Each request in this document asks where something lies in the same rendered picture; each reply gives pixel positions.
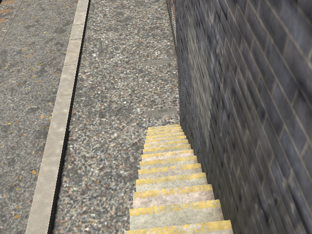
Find stairs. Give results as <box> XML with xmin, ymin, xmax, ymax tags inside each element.
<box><xmin>124</xmin><ymin>124</ymin><xmax>234</xmax><ymax>234</ymax></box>

